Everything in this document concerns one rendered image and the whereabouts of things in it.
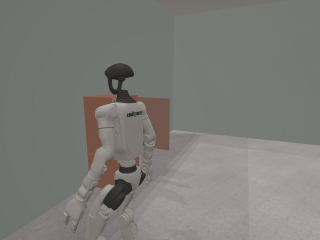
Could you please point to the humanoid robot torso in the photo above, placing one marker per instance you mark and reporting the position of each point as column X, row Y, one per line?
column 128, row 143

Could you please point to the robot right forearm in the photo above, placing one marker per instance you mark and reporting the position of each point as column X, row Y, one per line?
column 148, row 153

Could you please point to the right robot upper arm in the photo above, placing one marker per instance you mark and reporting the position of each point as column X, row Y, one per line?
column 149, row 134

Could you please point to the robot left forearm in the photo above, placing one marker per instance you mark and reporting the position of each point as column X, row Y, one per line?
column 90, row 182

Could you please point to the robot left hand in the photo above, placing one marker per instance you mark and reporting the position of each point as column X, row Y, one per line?
column 75, row 210

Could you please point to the left robot upper arm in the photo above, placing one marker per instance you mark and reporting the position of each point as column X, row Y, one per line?
column 105, row 116

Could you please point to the cupboard door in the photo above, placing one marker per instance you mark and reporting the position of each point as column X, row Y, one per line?
column 158, row 111

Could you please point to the robot right hand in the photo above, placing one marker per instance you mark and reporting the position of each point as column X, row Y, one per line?
column 148, row 171

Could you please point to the humanoid robot head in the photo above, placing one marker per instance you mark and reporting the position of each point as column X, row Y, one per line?
column 120, row 72

